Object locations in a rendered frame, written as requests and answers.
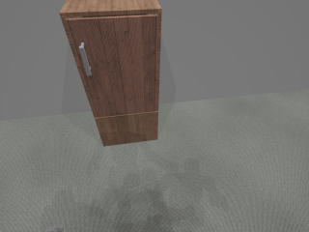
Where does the handle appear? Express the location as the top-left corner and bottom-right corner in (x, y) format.
(79, 43), (92, 76)

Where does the cupboard door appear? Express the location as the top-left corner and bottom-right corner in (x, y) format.
(66, 14), (157, 117)

